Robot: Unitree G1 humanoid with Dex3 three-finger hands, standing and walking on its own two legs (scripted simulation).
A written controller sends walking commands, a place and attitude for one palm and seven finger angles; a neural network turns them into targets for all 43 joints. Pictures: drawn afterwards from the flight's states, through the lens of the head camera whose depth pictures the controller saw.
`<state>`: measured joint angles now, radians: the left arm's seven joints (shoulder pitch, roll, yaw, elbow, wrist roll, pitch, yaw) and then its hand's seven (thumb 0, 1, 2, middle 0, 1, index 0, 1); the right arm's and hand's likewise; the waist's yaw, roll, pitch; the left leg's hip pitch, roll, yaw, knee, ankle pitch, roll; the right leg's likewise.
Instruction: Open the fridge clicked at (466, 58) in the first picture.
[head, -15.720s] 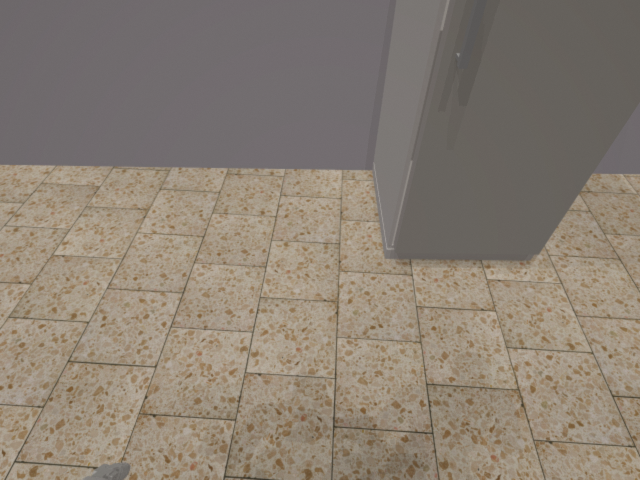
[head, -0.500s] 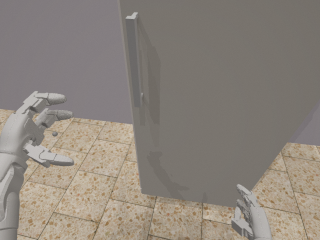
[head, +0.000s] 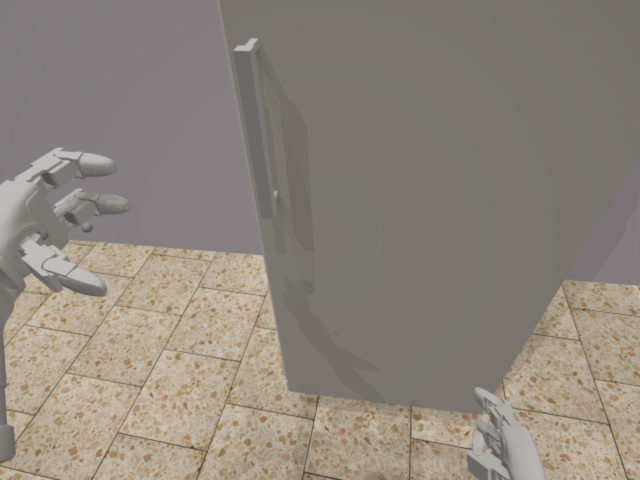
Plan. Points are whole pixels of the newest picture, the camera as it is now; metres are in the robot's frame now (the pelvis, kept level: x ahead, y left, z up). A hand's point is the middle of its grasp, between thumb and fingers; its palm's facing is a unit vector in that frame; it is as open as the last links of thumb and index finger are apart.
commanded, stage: raise the hand to about handle height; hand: left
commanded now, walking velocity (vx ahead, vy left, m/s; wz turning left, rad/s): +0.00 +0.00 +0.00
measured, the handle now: (261, 137) +0.52 +0.15 +0.20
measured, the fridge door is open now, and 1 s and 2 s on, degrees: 0 0 0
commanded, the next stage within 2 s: move the hooked fingers beside the handle in 0.34 s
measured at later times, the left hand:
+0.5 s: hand (117, 220) +0.29 +0.25 +0.22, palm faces +0.07 -0.99 -0.09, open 14.0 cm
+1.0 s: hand (145, 202) +0.33 +0.24 +0.22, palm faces +0.03 -1.00 -0.07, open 14.0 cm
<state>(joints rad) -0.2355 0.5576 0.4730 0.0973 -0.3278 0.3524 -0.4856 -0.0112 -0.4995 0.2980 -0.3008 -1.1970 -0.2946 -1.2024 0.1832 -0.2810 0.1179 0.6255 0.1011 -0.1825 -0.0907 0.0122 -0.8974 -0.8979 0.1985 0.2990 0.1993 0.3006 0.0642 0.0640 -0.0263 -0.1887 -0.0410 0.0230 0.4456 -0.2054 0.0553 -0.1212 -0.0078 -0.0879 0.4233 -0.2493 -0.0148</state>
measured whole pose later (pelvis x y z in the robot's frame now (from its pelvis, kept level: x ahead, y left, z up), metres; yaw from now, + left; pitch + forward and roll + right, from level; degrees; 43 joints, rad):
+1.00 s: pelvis +0.02 -0.02 +0.00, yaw -1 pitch -2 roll +0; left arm -0.31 0.49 0.44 0.17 -0.30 0.30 -0.41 -0.01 -0.50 0.30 -0.30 -1.20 -0.30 -1.20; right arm 0.19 -0.27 0.09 0.62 0.10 -0.17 -0.09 0.01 -0.90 -0.90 0.20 0.30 0.20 0.30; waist 0.05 0.06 -0.04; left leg -0.19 -0.02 0.03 0.47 -0.24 0.03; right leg -0.14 0.01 -0.07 0.45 -0.29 -0.03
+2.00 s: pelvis +0.03 -0.02 +0.00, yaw -2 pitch +2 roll +0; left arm -0.66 0.51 0.38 0.63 -0.21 0.16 -0.34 -0.01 -0.50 0.30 -0.30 -1.20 -0.29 -1.20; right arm 0.28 -0.29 0.06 0.64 0.09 -0.11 -0.10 0.01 -0.90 -0.90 0.20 0.30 0.20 0.30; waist -0.01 0.04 -0.04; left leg -0.25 -0.01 0.04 0.46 -0.25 0.03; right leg -0.18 0.02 -0.06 0.43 -0.28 -0.03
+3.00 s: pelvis +0.03 -0.01 +0.00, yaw -1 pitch +3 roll -1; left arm -0.79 0.50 0.33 0.76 -0.21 0.11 -0.32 -0.01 -0.50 0.30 -0.30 -1.20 -0.30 -1.20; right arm 0.29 -0.29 0.07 0.66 0.10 -0.09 -0.10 0.01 -0.90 -0.90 0.20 0.30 0.20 0.30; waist -0.02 0.03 -0.05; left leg -0.27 -0.01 0.03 0.48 -0.25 0.04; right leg -0.20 0.02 -0.07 0.43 -0.28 -0.03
